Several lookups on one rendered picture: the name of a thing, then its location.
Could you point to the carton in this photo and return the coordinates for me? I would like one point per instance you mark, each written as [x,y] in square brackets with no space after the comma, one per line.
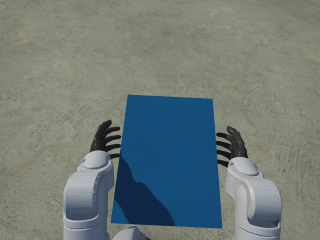
[168,168]

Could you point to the right robot hand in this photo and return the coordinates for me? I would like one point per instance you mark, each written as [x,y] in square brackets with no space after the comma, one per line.
[237,146]

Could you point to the robot left shin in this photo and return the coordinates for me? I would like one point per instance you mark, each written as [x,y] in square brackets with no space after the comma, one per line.
[133,226]

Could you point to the left robot hand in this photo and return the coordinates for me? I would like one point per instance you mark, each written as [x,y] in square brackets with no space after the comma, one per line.
[100,139]

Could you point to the left robot forearm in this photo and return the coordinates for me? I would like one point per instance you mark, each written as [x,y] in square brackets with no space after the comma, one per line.
[85,198]

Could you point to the robot left thigh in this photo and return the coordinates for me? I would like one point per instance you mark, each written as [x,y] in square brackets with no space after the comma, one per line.
[130,234]

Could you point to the right robot forearm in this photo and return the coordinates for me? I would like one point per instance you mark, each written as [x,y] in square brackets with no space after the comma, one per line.
[258,202]

